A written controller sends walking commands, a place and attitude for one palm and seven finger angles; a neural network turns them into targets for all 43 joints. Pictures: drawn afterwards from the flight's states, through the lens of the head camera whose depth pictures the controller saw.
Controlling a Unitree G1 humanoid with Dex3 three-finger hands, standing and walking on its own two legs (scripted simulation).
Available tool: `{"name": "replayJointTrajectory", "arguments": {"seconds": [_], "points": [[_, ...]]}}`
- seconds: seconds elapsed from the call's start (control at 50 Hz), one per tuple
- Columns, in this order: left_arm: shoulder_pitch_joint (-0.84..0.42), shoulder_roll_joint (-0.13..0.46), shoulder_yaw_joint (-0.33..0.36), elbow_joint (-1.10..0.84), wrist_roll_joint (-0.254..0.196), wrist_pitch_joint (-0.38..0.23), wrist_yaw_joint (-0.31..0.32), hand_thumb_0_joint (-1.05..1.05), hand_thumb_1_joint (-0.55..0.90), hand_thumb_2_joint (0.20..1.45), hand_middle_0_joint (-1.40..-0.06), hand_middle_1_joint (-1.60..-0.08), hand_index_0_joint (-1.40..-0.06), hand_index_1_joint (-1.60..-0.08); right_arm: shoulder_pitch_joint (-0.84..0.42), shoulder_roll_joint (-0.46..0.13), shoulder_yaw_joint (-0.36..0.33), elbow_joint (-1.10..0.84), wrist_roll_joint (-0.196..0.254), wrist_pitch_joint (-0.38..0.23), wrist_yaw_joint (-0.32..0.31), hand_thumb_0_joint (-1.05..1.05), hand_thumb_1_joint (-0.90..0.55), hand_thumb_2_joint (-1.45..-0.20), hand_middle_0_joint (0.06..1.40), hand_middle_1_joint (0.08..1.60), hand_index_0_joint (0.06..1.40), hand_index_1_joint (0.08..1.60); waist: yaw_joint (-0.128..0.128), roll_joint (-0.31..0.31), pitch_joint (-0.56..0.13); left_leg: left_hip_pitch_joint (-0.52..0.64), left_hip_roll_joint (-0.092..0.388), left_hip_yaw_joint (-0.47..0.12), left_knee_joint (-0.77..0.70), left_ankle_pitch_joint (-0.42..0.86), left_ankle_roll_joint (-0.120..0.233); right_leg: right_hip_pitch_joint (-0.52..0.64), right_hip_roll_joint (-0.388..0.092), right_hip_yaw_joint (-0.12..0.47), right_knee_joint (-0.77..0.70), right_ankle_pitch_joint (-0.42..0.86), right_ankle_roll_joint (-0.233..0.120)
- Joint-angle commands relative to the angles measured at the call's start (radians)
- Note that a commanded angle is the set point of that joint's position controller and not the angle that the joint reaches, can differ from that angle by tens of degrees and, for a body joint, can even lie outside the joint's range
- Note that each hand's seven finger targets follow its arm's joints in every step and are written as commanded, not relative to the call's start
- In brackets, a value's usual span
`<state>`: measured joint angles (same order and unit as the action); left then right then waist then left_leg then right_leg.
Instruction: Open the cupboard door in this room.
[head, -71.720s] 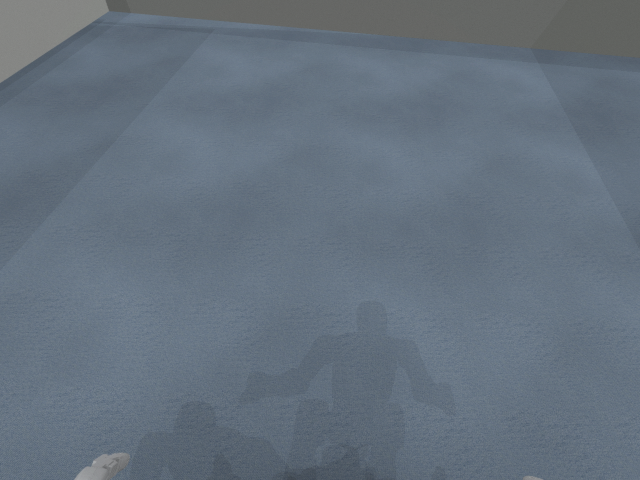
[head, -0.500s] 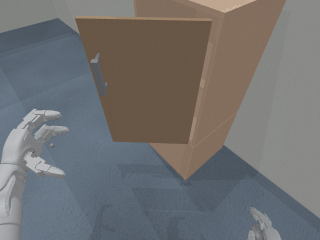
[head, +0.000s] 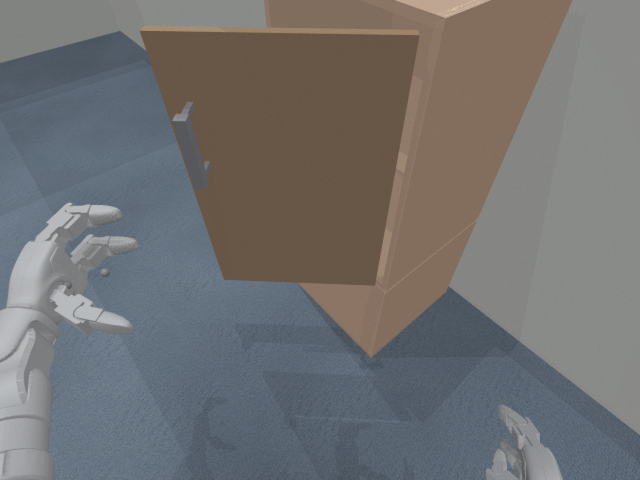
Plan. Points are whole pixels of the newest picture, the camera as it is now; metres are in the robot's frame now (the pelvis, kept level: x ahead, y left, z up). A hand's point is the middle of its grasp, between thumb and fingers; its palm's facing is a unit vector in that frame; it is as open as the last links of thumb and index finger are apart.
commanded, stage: move the hooked fingers beside the handle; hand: left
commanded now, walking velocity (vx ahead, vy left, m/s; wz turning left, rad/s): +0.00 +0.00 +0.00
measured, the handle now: (195, 146) +0.58 +0.25 +0.10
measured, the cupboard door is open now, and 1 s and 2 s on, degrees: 47 47 46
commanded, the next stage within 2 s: none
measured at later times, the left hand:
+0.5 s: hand (126, 218) +0.41 +0.30 +0.10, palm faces +0.03 -1.00 +0.01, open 14.0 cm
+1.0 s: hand (141, 182) +0.47 +0.30 +0.11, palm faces +0.01 -1.00 +0.00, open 14.0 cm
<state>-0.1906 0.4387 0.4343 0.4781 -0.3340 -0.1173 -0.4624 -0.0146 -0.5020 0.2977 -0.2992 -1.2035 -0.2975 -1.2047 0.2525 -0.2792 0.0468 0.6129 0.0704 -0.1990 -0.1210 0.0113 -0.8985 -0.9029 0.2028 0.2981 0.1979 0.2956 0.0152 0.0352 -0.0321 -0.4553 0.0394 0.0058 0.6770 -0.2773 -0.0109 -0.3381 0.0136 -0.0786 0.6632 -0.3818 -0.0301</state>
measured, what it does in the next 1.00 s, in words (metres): stands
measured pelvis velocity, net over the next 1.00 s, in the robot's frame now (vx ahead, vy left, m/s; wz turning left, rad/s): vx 0.00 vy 0.03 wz -0.03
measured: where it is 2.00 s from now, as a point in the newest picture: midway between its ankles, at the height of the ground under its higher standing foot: outside the picture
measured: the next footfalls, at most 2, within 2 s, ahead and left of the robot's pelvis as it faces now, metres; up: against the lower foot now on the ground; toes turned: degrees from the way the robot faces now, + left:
none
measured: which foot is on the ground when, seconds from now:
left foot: down 0.00-1.00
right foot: down 0.00-1.00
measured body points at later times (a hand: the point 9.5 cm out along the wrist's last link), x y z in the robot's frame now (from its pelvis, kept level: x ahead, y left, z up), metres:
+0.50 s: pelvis +0.01 +0.02 -0.01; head +0.06 +0.03 +0.44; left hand +0.40 +0.35 +0.11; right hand +0.09 -0.25 -0.10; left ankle +0.04 +0.13 -0.72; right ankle -0.02 -0.10 -0.72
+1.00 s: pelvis +0.00 +0.03 -0.02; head +0.09 +0.05 +0.43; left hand +0.46 +0.35 +0.11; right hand +0.04 -0.25 -0.12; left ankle +0.04 +0.13 -0.72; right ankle -0.02 -0.10 -0.72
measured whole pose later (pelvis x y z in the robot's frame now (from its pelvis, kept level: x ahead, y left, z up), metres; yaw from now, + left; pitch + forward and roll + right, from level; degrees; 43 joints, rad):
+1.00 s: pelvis +0.00 +0.03 -0.02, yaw -1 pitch +13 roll -3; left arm -0.83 0.66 0.45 1.15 -0.17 -0.27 -0.47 -0.01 -0.50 0.30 -0.30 -1.20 -0.29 -1.20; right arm 0.37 -0.29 0.04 0.65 0.04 -0.02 -0.09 0.01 -0.90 -0.90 0.20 0.30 0.20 0.30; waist -0.11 0.01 -0.06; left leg -0.72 0.04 0.02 0.81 -0.33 0.03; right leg -0.58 0.01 -0.06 0.75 -0.40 0.00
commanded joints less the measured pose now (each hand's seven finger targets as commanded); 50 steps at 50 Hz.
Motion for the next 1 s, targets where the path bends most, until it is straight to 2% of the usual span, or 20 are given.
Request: {"name": "replayJointTrajectory", "arguments": {"seconds": [0.0,0.16,0.22,0.24,0.26,0.34,0.4,0.44,0.5,0.54,0.58,0.6,0.64,0.7,0.74,0.78,0.88,0.9,0.94,0.98], "points": [[-0.401,0.302,0.064,-0.149,-0.011,-0.077,-0.011,0.0,-0.5,0.3,-0.3,-1.2,-0.3,-1.2,-0.027,-0.132,-0.052,-0.121,-0.001,-0.038,-0.012,0.0,-0.9,-0.9,0.2,0.3,0.2,0.3,-0.033,0.037,-0.223,0.188,-0.045,-0.008,-0.049,0.13,0.052,-0.061,-0.002,0.088,-0.129,0.263,0.033],[-0.531,0.357,0.077,0.022,0.008,-0.092,-0.017,0.0,-0.5,0.3,-0.3,-1.2,-0.3,-1.2,0.019,-0.148,-0.056,-0.111,-0.006,-0.008,-0.004,0.0,-0.9,-0.9,0.2,0.3,0.2,0.3,-0.032,0.001,-0.261,0.159,-0.044,-0.02,-0.034,0.15,0.053,-0.074,0.008,0.07,-0.097,0.273,0.022],[-0.538,0.377,0.094,0.023,0.025,-0.111,-0.007,0.0,-0.5,0.3,-0.3,-1.2,-0.3,-1.2,0.039,-0.152,-0.062,-0.115,-0.01,0.005,0.007,0.0,-0.9,-0.9,0.2,0.3,0.2,0.3,-0.023,0.059,-0.328,0.197,-0.041,-0.022,-0.029,0.2,0.049,-0.072,0.013,0.056,-0.072,0.318,0.014],[-0.561,0.366,0.078,0.022,0.031,-0.116,-0.005,0.0,-0.5,0.3,-0.3,-1.2,-0.3,-1.2,0.043,-0.152,-0.064,-0.114,-0.01,0.01,0.008,0.0,-0.9,-0.9,0.2,0.3,0.2,0.3,-0.031,0.077,-0.326,0.204,-0.037,-0.023,-0.03,0.201,0.048,-0.09,0.017,0.05,-0.07,0.308,0.013],[-0.57,0.358,0.075,0.036,0.025,-0.119,-0.003,0.0,-0.5,0.3,-0.3,-1.2,-0.3,-1.2,0.053,-0.152,-0.063,-0.115,-0.012,0.014,0.009,0.0,-0.9,-0.9,0.2,0.3,0.2,0.3,-0.032,0.035,-0.329,0.193,-0.039,-0.023,-0.024,0.209,0.051,-0.078,0.02,0.05,-0.066,0.319,0.013],[-0.628,0.402,0.094,0.138,0.047,-0.117,0.002,0.0,-0.5,0.3,-0.3,-1.2,-0.3,-1.2,0.08,-0.167,-0.068,-0.104,-0.012,0.039,0.012,0.0,-0.9,-0.9,0.2,0.3,0.2,0.3,-0.051,0.019,-0.279,0.153,-0.033,-0.028,-0.03,0.168,0.051,-0.126,0.023,0.045,-0.068,0.276,0.016],[-0.681,0.431,0.108,0.126,0.06,-0.138,0.002,0.0,-0.5,0.3,-0.3,-1.2,-0.3,-1.2,0.099,-0.17,-0.073,-0.103,-0.018,0.051,0.015,0.0,-0.9,-0.9,0.2,0.3,0.2,0.3,-0.046,0.075,-0.347,0.194,-0.031,-0.032,-0.018,0.221,0.047,-0.118,0.024,0.044,-0.052,0.307,0.009],[-0.716,0.412,0.084,0.113,0.068,-0.154,0.004,0.0,-0.5,0.3,-0.3,-1.2,-0.3,-1.2,0.11,-0.17,-0.074,-0.101,-0.02,0.058,0.018,0.0,-0.9,-0.9,0.2,0.3,0.2,0.3,-0.054,0.112,-0.372,0.233,-0.026,-0.043,-0.013,0.242,0.042,-0.151,0.029,0.036,-0.044,0.296,0.006],[-0.73,0.41,0.082,0.124,0.066,-0.174,0.002,0.0,-0.5,0.3,-0.3,-1.2,-0.3,-1.2,0.127,-0.174,-0.08,-0.093,-0.023,0.069,0.021,0.0,-0.9,-0.9,0.2,0.3,0.2,0.3,-0.061,0.103,-0.395,0.261,-0.017,-0.054,-0.006,0.274,0.04,-0.168,0.035,0.031,-0.04,0.301,0.004],[-0.767,0.371,0.04,0.178,0.068,-0.164,-0.002,0.0,-0.5,0.3,-0.3,-1.2,-0.3,-1.2,0.133,-0.176,-0.077,-0.086,-0.021,0.078,0.021,0.0,-0.9,-0.9,0.2,0.3,0.2,0.3,-0.08,0.083,-0.351,0.243,-0.017,-0.059,-0.01,0.247,0.041,-0.202,0.035,0.026,-0.045,0.275,0.006],[-0.776,0.416,0.076,0.231,0.073,-0.156,-0.001,0.0,-0.5,0.3,-0.3,-1.2,-0.3,-1.2,0.145,-0.183,-0.079,-0.078,-0.023,0.088,0.02,0.0,-0.9,-0.9,0.2,0.3,0.2,0.3,-0.073,0.069,-0.349,0.213,-0.017,-0.057,-0.005,0.242,0.042,-0.195,0.034,0.027,-0.042,0.275,0.006],[-0.789,0.397,0.053,0.252,0.078,-0.15,-0.003,0.0,-0.5,0.3,-0.3,-1.2,-0.3,-1.2,0.147,-0.182,-0.077,-0.079,-0.022,0.093,0.022,0.0,-0.9,-0.9,0.2,0.3,0.2,0.3,-0.079,0.08,-0.338,0.217,-0.017,-0.062,-0.009,0.237,0.04,-0.212,0.034,0.023,-0.04,0.262,0.004],[-0.831,0.421,0.058,0.319,0.092,-0.144,0.002,0.0,-0.5,0.3,-0.3,-1.2,-0.3,-1.2,0.155,-0.186,-0.076,-0.072,-0.023,0.105,0.021,0.0,-0.9,-0.9,0.2,0.3,0.2,0.3,-0.089,0.057,-0.299,0.181,-0.015,-0.064,-0.01,0.192,0.042,-0.238,0.032,0.024,-0.044,0.226,0.007],[-0.905,0.482,0.089,0.34,0.111,-0.171,0.014,0.0,-0.5,0.3,-0.3,-1.2,-0.3,-1.2,0.17,-0.19,-0.075,-0.069,-0.029,0.118,0.021,0.0,-0.9,-0.9,0.2,0.3,0.2,0.3,-0.091,0.079,-0.335,0.178,-0.016,-0.061,0.005,0.199,0.042,-0.24,0.032,0.03,-0.032,0.229,0.006],[-0.94,0.473,0.075,0.341,0.118,-0.201,0.016,0.0,-0.5,0.3,-0.3,-1.2,-0.3,-1.2,0.178,-0.189,-0.075,-0.069,-0.033,0.123,0.026,0.0,-0.9,-0.9,0.2,0.3,0.2,0.3,-0.101,0.086,-0.375,0.209,-0.013,-0.068,0.015,0.214,0.04,-0.255,0.035,0.03,-0.024,0.228,0.007],[-0.985,0.512,0.099,0.341,0.123,-0.232,0.016,0.0,-0.5,0.3,-0.3,-1.2,-0.3,-1.2,0.189,-0.194,-0.077,-0.06,-0.036,0.131,0.025,0.0,-0.9,-0.9,0.2,0.3,0.2,0.3,-0.107,0.102,-0.426,0.224,-0.01,-0.066,0.035,0.25,0.04,-0.257,0.038,0.035,-0.011,0.254,0.008],[-1.071,0.509,0.063,0.439,0.14,-0.233,-0.004,0.0,-0.5,0.3,-0.3,-1.2,-0.3,-1.2,0.21,-0.2,-0.076,-0.035,-0.037,0.15,0.022,0.0,-0.9,-0.9,0.2,0.3,0.2,0.3,-0.135,0.125,-0.397,0.204,-0.004,-0.078,0.045,0.213,0.04,-0.32,0.039,0.032,-0.01,0.21,0.009],[-1.057,0.48,0.037,0.456,0.145,-0.225,-0.008,0.0,-0.5,0.3,-0.3,-1.2,-0.3,-1.2,0.216,-0.197,-0.076,-0.036,-0.037,0.153,0.024,0.0,-0.9,-0.9,0.2,0.3,0.2,0.3,-0.136,0.133,-0.404,0.214,-0.005,-0.08,0.047,0.224,0.039,-0.327,0.039,0.03,-0.008,0.211,0.008],[-1.055,0.492,0.039,0.488,0.15,-0.209,-0.009,0.0,-0.5,0.3,-0.3,-1.2,-0.3,-1.2,0.229,-0.202,-0.076,-0.03,-0.04,0.161,0.024,0.0,-0.9,-0.9,0.2,0.3,0.2,0.3,-0.137,0.138,-0.403,0.208,-0.002,-0.083,0.049,0.226,0.038,-0.344,0.038,0.028,-0.008,0.206,0.009],[-1.092,0.531,0.062,0.516,0.151,-0.201,-0.006,0.0,-0.5,0.3,-0.3,-1.2,-0.3,-1.2,0.243,-0.208,-0.075,-0.027,-0.04,0.172,0.023,0.0,-0.9,-0.9,0.2,0.3,0.2,0.3,-0.148,0.096,-0.398,0.172,-0.002,-0.078,0.058,0.222,0.044,-0.336,0.039,0.032,-0.006,0.219,0.013]]}}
